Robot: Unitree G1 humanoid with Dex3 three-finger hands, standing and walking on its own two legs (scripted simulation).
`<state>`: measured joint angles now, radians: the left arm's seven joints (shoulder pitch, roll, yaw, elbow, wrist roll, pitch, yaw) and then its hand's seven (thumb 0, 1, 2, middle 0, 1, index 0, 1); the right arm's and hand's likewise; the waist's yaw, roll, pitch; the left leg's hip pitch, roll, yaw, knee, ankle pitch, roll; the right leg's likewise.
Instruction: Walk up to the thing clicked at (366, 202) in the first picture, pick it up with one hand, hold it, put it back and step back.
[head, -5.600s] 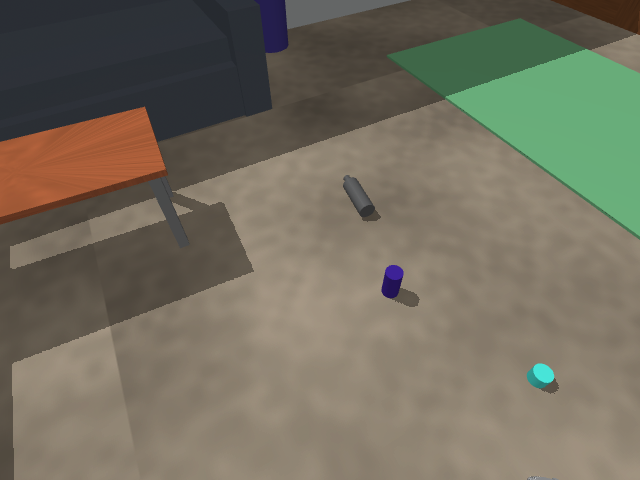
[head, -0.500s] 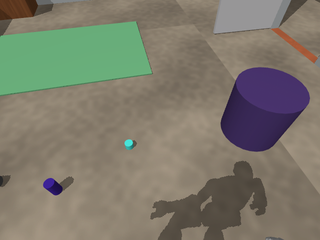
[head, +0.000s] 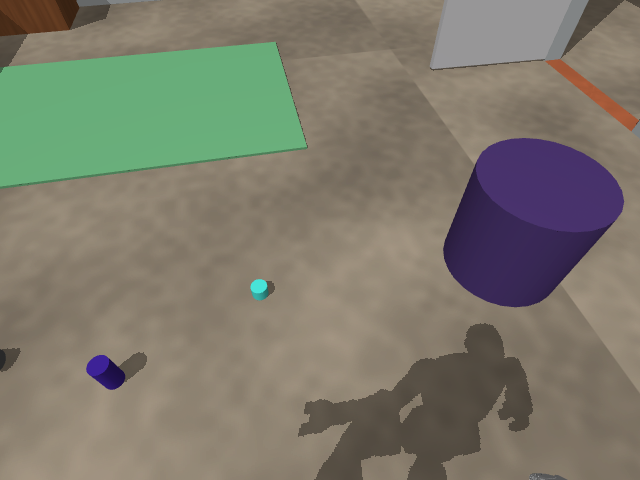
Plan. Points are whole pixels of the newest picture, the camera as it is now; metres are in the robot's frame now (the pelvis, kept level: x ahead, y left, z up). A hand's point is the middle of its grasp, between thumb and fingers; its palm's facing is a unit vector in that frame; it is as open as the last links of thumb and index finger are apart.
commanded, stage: stand
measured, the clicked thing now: out of the picture +0.56 +1.18 -0.75
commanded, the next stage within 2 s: walk up in 0.98 s
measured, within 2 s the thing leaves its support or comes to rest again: neither
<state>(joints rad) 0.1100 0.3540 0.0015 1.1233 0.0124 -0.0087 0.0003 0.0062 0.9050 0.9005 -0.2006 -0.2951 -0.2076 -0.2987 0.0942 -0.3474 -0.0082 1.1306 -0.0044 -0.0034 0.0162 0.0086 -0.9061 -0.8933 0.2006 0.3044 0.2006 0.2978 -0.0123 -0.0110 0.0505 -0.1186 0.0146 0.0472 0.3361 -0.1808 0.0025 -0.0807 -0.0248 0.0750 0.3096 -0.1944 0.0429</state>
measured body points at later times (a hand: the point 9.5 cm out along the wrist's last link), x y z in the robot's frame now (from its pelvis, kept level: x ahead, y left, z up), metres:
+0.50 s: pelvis +0.00 +0.00 +0.00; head +0.01 +0.01 +0.45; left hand +0.06 +0.30 -0.14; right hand +0.07 -0.30 -0.13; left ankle +0.00 +0.12 -0.75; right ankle -0.01 -0.15 -0.75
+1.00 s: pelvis +0.00 +0.00 +0.00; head +0.00 +0.01 +0.45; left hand +0.07 +0.30 -0.13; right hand +0.08 -0.30 -0.13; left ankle +0.00 +0.11 -0.75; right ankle -0.01 -0.15 -0.75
